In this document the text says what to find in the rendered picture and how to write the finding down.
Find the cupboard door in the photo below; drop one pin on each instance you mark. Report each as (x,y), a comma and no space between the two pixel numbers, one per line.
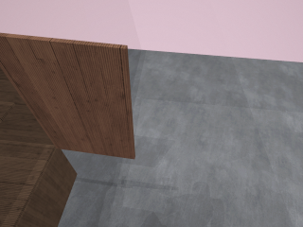
(79,91)

